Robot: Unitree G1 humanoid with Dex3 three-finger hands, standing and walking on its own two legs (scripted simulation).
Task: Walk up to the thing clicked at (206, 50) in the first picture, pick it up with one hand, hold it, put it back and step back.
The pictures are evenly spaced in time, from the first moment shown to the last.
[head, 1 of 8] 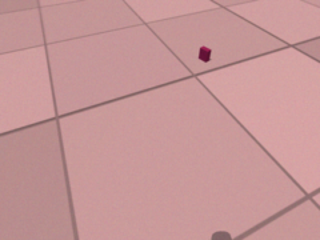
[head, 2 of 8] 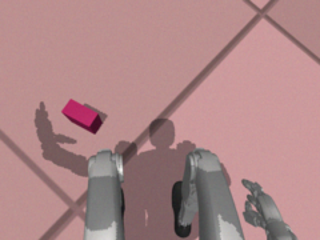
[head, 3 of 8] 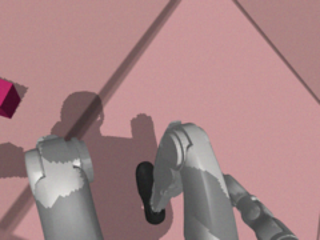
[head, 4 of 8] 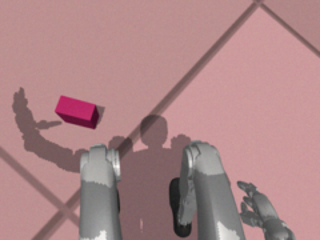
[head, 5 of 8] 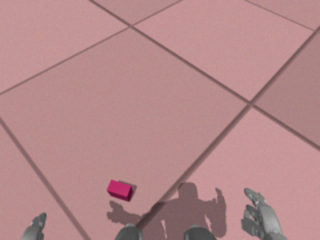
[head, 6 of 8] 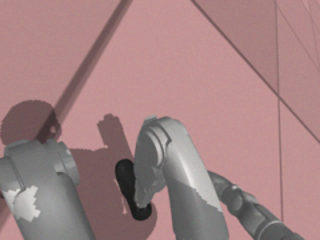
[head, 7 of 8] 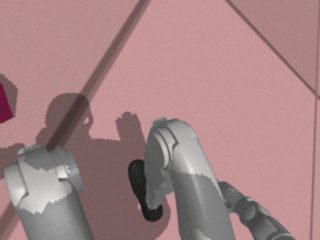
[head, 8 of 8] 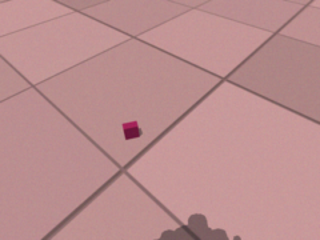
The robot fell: no
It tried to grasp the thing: yes
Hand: left
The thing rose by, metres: 0.67
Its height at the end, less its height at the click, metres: +0.00
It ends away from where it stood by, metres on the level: 0.04
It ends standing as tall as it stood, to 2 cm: yes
